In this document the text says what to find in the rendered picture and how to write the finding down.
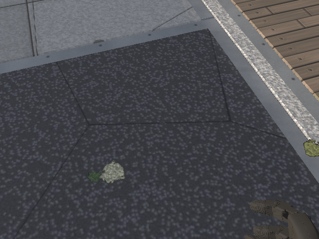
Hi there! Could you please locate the right robot hand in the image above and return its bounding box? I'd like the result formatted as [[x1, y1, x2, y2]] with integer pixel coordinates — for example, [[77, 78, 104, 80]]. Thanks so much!
[[244, 199, 319, 239]]

